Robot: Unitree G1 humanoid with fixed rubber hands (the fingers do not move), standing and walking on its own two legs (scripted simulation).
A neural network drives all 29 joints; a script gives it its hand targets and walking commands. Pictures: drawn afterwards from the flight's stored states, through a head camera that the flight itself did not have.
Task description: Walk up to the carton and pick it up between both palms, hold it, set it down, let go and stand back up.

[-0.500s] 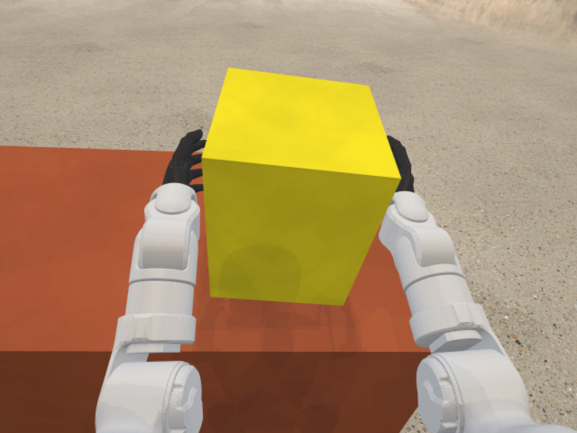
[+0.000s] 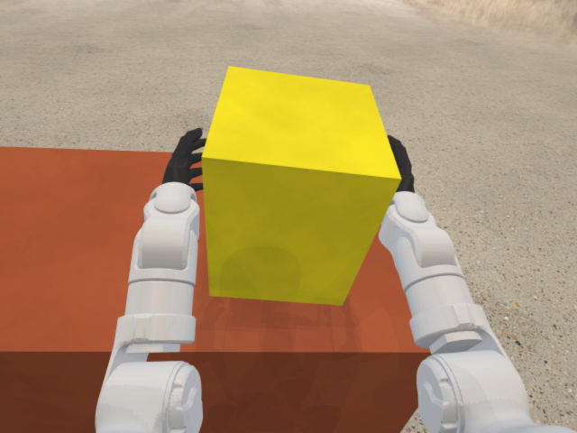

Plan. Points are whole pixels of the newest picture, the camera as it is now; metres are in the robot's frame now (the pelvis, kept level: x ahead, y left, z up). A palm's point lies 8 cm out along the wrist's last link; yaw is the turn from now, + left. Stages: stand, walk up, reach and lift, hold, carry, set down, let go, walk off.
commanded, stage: hold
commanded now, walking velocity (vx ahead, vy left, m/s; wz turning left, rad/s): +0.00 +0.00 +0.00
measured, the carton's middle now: (288, 191) +0.41 +0.03 +0.18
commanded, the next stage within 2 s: none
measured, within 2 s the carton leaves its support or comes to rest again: neither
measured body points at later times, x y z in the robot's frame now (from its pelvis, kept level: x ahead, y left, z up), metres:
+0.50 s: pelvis +0.00 +0.00 +0.00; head -0.04 +0.02 +0.45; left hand +0.38 +0.17 +0.21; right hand +0.40 -0.12 +0.20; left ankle +0.06 +0.13 -0.74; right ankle +0.04 -0.12 -0.74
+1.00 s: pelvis +0.00 +0.00 +0.00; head -0.05 +0.02 +0.45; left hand +0.38 +0.18 +0.21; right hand +0.40 -0.12 +0.20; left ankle +0.06 +0.13 -0.74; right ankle +0.04 -0.12 -0.74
